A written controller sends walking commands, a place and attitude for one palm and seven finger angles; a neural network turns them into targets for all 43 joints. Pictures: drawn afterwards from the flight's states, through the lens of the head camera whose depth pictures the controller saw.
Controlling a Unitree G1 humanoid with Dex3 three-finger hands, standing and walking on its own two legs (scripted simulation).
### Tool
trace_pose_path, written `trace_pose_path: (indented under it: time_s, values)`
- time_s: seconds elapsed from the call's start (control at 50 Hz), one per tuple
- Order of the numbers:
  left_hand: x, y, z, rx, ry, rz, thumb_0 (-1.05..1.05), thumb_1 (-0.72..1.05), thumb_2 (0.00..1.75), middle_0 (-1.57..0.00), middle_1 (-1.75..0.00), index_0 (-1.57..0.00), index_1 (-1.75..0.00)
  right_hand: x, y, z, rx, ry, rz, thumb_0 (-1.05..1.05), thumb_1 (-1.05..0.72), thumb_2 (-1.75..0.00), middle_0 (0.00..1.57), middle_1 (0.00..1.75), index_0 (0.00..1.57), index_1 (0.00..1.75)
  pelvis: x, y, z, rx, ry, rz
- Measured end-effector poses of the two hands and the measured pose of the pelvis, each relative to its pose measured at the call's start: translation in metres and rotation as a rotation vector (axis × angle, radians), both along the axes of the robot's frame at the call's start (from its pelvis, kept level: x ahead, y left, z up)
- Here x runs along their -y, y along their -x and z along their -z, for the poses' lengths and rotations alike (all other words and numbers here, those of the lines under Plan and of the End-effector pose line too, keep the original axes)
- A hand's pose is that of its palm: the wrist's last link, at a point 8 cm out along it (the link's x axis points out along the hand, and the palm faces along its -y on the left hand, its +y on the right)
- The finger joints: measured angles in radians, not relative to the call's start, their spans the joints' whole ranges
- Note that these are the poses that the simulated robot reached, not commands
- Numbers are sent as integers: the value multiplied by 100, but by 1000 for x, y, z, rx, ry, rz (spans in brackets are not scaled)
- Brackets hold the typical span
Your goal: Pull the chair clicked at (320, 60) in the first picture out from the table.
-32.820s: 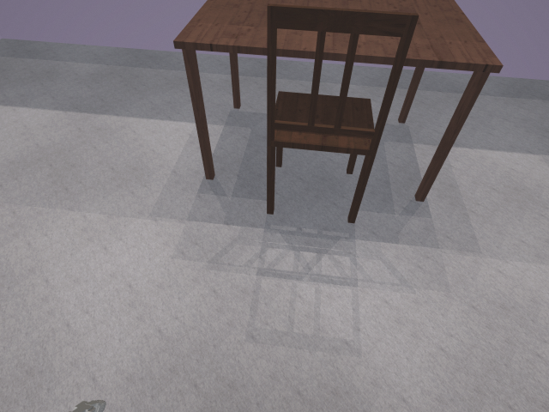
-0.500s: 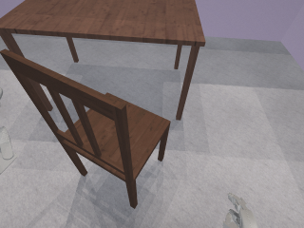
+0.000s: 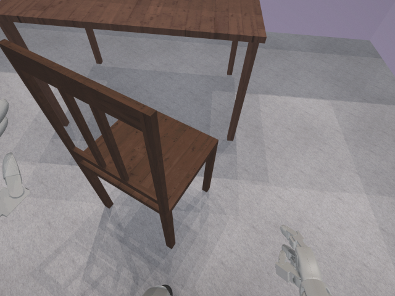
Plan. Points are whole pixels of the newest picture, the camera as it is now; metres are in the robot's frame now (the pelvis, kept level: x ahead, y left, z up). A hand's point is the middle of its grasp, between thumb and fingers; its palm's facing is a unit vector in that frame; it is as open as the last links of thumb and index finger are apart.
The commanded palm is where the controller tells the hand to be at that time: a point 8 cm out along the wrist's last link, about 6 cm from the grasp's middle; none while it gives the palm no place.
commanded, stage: step back with the hand held close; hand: left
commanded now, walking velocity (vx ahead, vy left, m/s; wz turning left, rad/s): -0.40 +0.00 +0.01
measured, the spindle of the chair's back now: (86, 133) +0.50 +0.38 -0.07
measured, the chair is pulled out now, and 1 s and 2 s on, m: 0.44 0.44 0.44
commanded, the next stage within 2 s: stop stepping back and stand still in 0.18 s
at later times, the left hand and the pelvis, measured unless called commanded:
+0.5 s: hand out of the picture +0.06 +0.20 +0.17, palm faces +0.43 -0.78 -0.46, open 7.4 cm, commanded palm +0.01 +0.24 +0.18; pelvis -0.12 -0.06 +0.01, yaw +1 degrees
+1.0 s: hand out of the picture +0.02 +0.20 +0.17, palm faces +0.54 -0.71 -0.45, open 7.4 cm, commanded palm -0.03 +0.24 +0.18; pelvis -0.15 -0.07 +0.00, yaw +5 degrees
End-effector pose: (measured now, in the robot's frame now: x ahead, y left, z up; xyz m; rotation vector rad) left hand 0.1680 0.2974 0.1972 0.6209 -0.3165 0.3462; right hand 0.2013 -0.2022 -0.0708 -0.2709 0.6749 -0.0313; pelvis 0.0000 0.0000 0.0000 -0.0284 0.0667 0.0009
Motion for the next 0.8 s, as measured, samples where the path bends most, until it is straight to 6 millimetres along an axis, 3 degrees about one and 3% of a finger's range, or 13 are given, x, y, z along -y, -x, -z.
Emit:
trace_pose_path:
  time_s: [0.08,0.16,0.26,0.42,0.54,0.68,0.8]
  values:
    - [21,14,-3,-17,13,58,1,89,90,-22,-31,-21,-30,18,19,-5,-11,-9,58,1,-90,-90,20,30,20,30,9,15,-4,9,-9,-16]
    - [18,32,-1,-40,-3,46,1,89,90,-22,-31,-21,-30,38,42,-12,-14,39,101,1,-90,-90,20,30,20,30,12,27,-5,3,-20,-13]
    - [21,56,8,-67,10,28,1,89,90,-22,-31,-21,-30,56,77,-15,15,46,120,1,-90,-90,20,30,20,30,23,60,-3,30,-49,0]
    - [58,124,9,-85,25,-2,1,89,90,-22,-31,-21,-30,84,145,1,-11,10,111,1,-90,-90,20,30,20,30,51,108,4,61,-48,-12]
    - [59,154,8,-29,105,-92,1,89,90,-22,-31,-21,-30,99,195,2,-93,42,133,1,-90,-90,20,30,20,30,61,124,-7,47,-82,-18]
    - [56,170,12,-3,76,-106,1,89,90,-22,-31,-21,-30,105,218,7,-42,40,139,1,-90,-90,20,30,20,30,61,144,3,71,-69,-51]
    - [66,184,2,9,0,-122,1,89,90,-22,-31,-21,-30,99,218,25,-48,-31,104,1,-90,-90,20,30,20,30,72,145,8,92,-60,-79]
